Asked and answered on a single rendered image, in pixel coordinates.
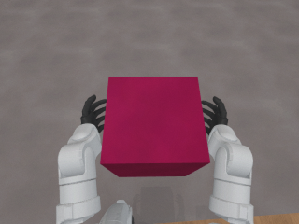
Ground carton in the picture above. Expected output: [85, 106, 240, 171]
[100, 77, 210, 177]

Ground right robot hand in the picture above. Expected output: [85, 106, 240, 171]
[201, 96, 228, 136]

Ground robot left thigh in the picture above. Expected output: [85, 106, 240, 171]
[99, 203, 133, 224]

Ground left robot shin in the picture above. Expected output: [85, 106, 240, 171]
[116, 200, 126, 204]

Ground robot right forearm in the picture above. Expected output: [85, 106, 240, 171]
[207, 124, 254, 224]

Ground left robot hand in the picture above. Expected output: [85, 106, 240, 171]
[80, 94, 107, 133]

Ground robot left forearm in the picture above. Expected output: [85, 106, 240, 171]
[56, 123, 102, 224]

